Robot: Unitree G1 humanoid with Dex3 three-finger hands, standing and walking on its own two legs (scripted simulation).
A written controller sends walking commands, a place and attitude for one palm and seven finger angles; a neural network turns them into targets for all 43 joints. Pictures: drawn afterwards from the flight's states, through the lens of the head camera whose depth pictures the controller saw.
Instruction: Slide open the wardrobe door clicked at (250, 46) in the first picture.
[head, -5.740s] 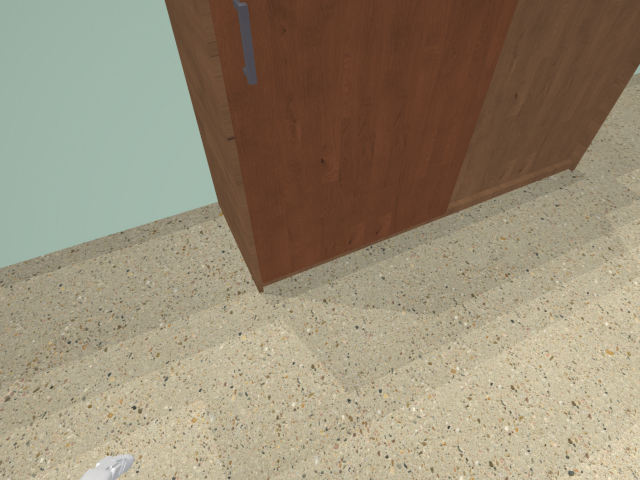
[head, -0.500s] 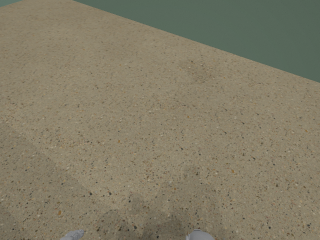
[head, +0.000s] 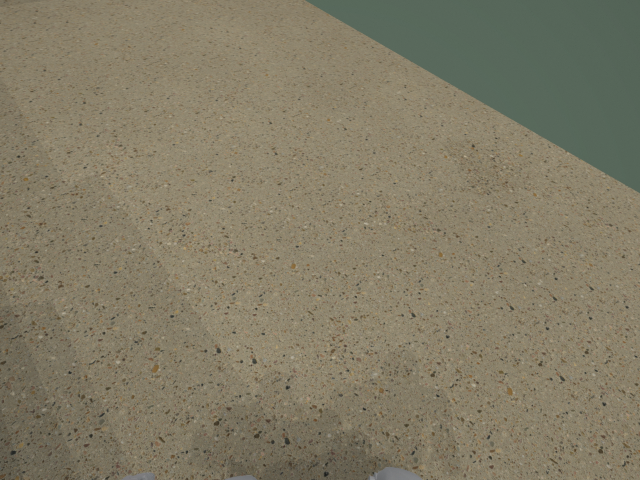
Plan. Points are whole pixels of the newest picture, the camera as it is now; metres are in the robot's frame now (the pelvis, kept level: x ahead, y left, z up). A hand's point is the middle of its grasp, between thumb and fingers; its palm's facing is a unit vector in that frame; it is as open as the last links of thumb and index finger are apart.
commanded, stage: turn to face it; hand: left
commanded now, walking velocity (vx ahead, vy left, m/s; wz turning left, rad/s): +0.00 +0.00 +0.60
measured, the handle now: out of the picture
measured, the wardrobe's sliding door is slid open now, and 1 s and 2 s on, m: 0.00 0.00 0.00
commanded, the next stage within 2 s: none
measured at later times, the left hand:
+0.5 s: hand out of the picture +0.02 +0.18 -0.13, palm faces +0.33 -0.90 -0.28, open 7.4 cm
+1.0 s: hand out of the picture -0.15 +0.15 -0.16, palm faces +0.64 -0.73 -0.24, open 7.4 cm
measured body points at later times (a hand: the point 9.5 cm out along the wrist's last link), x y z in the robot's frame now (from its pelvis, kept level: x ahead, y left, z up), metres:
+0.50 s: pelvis -0.02 -0.05 +0.01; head +0.01 -0.06 +0.46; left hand +0.00 +0.23 -0.11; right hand +0.11 -0.27 -0.14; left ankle +0.03 +0.08 -0.72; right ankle +0.00 -0.16 -0.72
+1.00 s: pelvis -0.04 -0.03 +0.01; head +0.00 +0.01 +0.45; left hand -0.19 +0.18 -0.15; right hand +0.22 -0.17 -0.12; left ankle -0.12 +0.05 -0.72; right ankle +0.01 -0.16 -0.71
